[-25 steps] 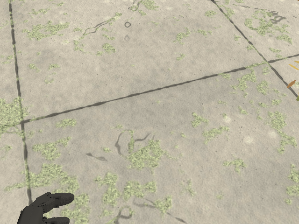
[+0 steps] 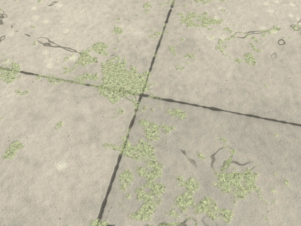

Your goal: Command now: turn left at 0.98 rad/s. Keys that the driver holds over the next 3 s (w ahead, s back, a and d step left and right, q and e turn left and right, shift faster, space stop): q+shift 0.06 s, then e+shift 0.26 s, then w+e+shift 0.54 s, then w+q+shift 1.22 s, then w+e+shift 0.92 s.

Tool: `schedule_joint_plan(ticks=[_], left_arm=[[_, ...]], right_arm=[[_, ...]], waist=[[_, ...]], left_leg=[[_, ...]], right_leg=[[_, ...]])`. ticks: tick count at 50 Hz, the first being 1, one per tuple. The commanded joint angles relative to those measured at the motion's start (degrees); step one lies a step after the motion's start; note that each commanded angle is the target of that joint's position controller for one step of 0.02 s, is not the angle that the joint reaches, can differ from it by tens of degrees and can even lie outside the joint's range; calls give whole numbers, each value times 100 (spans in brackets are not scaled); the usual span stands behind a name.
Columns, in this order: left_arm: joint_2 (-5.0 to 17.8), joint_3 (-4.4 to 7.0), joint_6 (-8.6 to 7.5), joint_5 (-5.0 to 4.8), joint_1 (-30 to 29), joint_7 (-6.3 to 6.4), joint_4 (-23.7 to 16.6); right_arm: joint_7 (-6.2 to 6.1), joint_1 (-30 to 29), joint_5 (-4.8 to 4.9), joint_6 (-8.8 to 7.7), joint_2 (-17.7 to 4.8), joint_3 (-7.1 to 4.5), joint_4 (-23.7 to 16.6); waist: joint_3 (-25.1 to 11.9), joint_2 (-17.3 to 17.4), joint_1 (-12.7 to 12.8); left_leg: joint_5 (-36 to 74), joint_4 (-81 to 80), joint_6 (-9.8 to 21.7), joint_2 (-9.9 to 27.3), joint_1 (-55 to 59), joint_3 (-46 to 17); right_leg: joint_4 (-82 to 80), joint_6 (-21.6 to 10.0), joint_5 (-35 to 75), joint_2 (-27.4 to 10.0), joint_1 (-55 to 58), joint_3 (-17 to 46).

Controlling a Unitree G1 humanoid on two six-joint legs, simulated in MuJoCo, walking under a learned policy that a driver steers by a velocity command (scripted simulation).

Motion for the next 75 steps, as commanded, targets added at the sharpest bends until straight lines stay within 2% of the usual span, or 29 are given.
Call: schedule_joint_plan(ticks=[1, 2, 3, 4, 5, 7, 9, 11, 16, 20, 27, 28, 32, 36, 38, 39, 40, 43, 46, 54, 57, 60, 62, 63, 64, 65, 67, 70, 75], left_arm=[[1071, 343, -140, -156, -267, -64, -340], [930, 327, -143, -196, -158, -81, -266], [667, 271, -137, -121, 170, -124, -152], [321, 116, -131, 185, 237, -171, -482], [557, 159, -147, 163, -325, -98, -589], [700, 198, -57, -91, -393, 11, -427], [608, 165, 40, 9, 65, 38, -118], [460, 115, 86, -71, 451, -28, 114], [661, 105, 167, -139, -53, -72, -290], [660, 144, 146, -224, -225, -157, -527], [220, 87, -85, -276, -296, -329, -633], [295, 86, 111, 347, -449, -570, -651], [326, 56, 203, 157, -872, -834, -883], [579, 72, 188, 146, -386, -689, -748], [948, 322, 72, 96, 2187, -429, 132], [1811, 488, 72, 96, 2388, -312, 238], [2050, 467, 37, 38, 1885, -289, -167], [1435, 317, -52, 125, 1481, -209, -172], [742, 35, -334, 88, 968, -196, -203], [556, -126, -698, 76, 2089, -227, 444], [699, -164, -757, 119, 1926, -102, 563], [1053, -46, -608, 313, 1575, 156, 546], [1384, 87, -436, 355, 603, 230, 322], [602, -121, -545, 378, 49, 80, 147], [-33, -293, -648, 104, 720, -34, -382], [290, -399, -794, 189, 757, -69, -492], [552, -409, -864, 317, 389, -158, -451], [344, -543, -479, 537, 231, -206, -619], [47, -714, -463, 205, -1288, -308, -1211]], right_arm=[[64, 142, 6, 20, -543, -257, -408], [35, 396, 6, 26, -601, -326, -300], [-51, 887, -2, 2, -994, -492, -150], [-161, 925, -48, -58, -1807, -621, -299], [-101, 800, -312, -242, -1538, -519, -456], [-86, 360, -263, -428, -915, -289, -285], [-146, -151, -150, -456, -393, -56, -206], [-175, -281, -303, -530, -50, 100, -38], [-313, -146, -326, -446, -706, -132, 179], [-306, 409, -137, -589, -769, -234, 441], [-232, 498, -158, -957, -682, -355, 697], [-117, 826, -477, -926, -574, -250, 831], [-72, 802, -428, -928, -817, -295, 926], [-46, 781, -399, -785, -1094, -330, 1015], [15, 607, -317, -696, -1114, -284, 945], [84, 340, -425, -737, -214, -20, 532], [115, -353, -514, -860, -340, -6, 16], [65, 101, -516, -1013, -636, 39, 269], [128, 680, -531, -742, -557, 102, 670], [317, -989, -169, -712, -63, 323, 415], [332, -759, -153, -746, -156, 337, 577], [237, 675, -178, -645, -664, 181, 1088], [138, 3139, -152, -621, -1114, -91, 1804], [60, 3347, -128, -575, -1069, -108, 2075], [22, 2222, -248, -562, -1346, -183, 1817], [24, 1857, -223, -578, -1134, -198, 1552], [-18, 1490, -253, -628, -539, -83, 1588], [-59, 1331, -209, -879, -617, -19, 1613], [16, 1576, -80, -1003, -816, -169, 1574]], waist=[[-986, -1033, -203], [-1016, -855, -314], [-1011, -1, -434], [-987, 2114, -114], [-1639, 1562, -610], [-1257, 750, -388], [-1247, 685, -82], [-1236, 674, 57], [-606, 699, -320], [-273, 575, -577], [-178, 246, -474], [-224, 80, -551], [88, 600, -498], [-2, 583, -80], [-1298, -297, 1212], [-993, -2151, 1052], [-1216, -1792, 916], [-451, -347, 214], [-298, -385, -268], [408, -215, 240], [60, -446, -56], [-835, -854, -890], [-1295, -652, -2256], [-871, 504, -2011], [-1267, 1890, -700], [-1420, 714, -738], [-275, -921, -220], [365, -774, 236], [352, -78, -488]], left_leg=[[294, -1175, 349, -209, 694, 345], [690, -1727, 541, -393, 1275, 354], [1950, -2290, 865, -205, 2320, -320], [4573, -2129, 1718, 1386, 3442, -2619], [4236, -2414, 2474, 1872, 2970, -3049], [3360, -2476, 1894, 1280, 2462, -1823], [3413, -2468, 1576, 917, 2000, -1081], [3276, -2609, 1489, 723, 1675, -511], [2268, -2877, 1738, 1230, 1947, -646], [-1746, -3919, 1716, 1851, 2804, -1715], [-969, -4180, 1332, 1652, 3284, -316], [-1026, -4153, 1177, 1502, 3055, 180], [-1144, -4168, 900, 1493, 2633, 832], [976, -3170, 801, 1494, 2653, 1456], [3640, 561, 622, 1038, 1265, 1930], [-834, 2600, 247, 205, -1174, 1683], [-1383, 3580, 66, -497, -2501, -12], [-41, 2903, 232, 251, -2279, -401], [646, 2197, 221, 447, -1291, -278], [2301, -156, 731, -307, -1536, 465], [2653, -861, 1031, -826, -568, 850], [1955, -776, 1239, -1420, 841, 1051], [1513, -1482, 1816, -1091, 2828, 318], [1077, -1017, 1951, -661, 3753, -400], [846, -1762, 3199, 525, 4894, -3812], [-544, -2979, 3305, 908, 4692, -4998], [-942, -3603, 2712, 593, 2652, -4189], [-236, -3823, 2399, -162, 645, -3002], [1720, -3986, 1868, -711, -4, -2184]], right_leg=[[-105, -861, 1602, -1418, 823, 609], [396, -568, 1265, -1254, 535, 368], [1529, -131, 417, -822, -398, -9], [3528, 434, -2670, 4, -2609, -181], [4499, 432, -2746, 256, -2946, 990], [4537, 182, -1800, 21, -2787, 1207], [4349, 262, -1052, -28, -2096, 1172], [3913, 343, -596, 20, -1375, 1200], [2999, 385, -912, 63, -1685, 1171], [3239, 128, -893, -195, -3164, 1349], [3104, -81, -245, -484, -3567, 1265], [2858, -107, -165, -212, -3151, 825], [2275, -408, -109, -231, -2591, 561], [1866, -910, -987, 306, -1388, -19], [1528, -1249, -1150, 1145, 1920, 37], [56, -1582, -3084, -292, 2696, 2782], [-1275, -1954, -3946, -815, 2703, 5703], [-1132, -1764, -2008, -783, 1673, 4393], [-1503, -1493, -1210, -267, 568, 3279], [-2213, -521, 3473, 54, 1244, 1032], [-2064, -167, 6178, -108, 1779, 524], [-121, 83, 9016, -443, 2520, 293], [3955, 88, 8268, -177, 1406, 204], [6377, -121, 1466, 815, -840, 411], [8022, 239, -1563, 1398, -3345, 1398], [7510, 16, -1136, 997, -3700, 2107], [6135, -183, -515, 441, -3086, 1974], [4777, 90, -691, 20, -2325, 1667], [1583, 251, 1623, 102, -928, 1051]])
Next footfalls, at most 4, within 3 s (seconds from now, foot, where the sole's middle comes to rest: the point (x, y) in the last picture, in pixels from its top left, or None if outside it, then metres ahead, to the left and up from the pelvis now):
0.06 left None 0.05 0.14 -0.78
0.76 right None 0.25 -0.19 -0.78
1.24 left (228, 169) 0.69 -0.32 -0.78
1.64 right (270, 108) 1.06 -0.60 -0.78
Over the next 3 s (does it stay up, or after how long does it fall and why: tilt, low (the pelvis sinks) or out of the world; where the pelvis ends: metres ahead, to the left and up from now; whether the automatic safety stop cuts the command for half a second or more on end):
stays up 2.08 -0.15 -0.03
